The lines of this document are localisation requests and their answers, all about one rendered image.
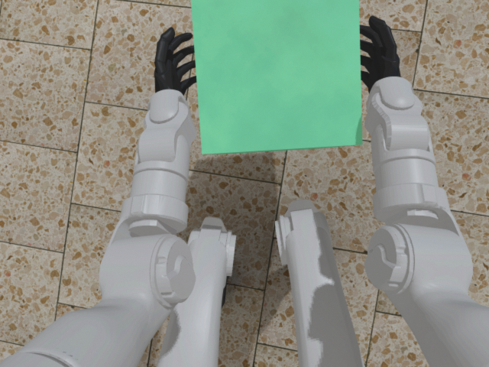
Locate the left robot thigh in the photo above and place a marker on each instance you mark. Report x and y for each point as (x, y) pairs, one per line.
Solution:
(192, 335)

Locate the robot left forearm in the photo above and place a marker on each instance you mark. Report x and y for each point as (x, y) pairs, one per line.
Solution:
(158, 192)

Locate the robot left hand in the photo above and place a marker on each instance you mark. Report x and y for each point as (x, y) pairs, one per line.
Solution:
(167, 75)

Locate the robot right forearm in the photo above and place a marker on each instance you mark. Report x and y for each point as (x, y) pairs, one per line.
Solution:
(407, 189)

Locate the right robot upper arm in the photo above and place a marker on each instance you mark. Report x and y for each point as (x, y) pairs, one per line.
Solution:
(426, 273)

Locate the robot right hand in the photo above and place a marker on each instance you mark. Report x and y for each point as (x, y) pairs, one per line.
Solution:
(383, 61)

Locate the left robot upper arm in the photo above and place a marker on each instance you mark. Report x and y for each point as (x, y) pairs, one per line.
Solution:
(141, 279)

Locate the carton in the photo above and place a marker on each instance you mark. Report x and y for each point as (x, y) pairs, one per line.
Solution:
(277, 75)

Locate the left robot foot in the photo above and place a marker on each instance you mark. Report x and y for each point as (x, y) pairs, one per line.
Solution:
(224, 290)

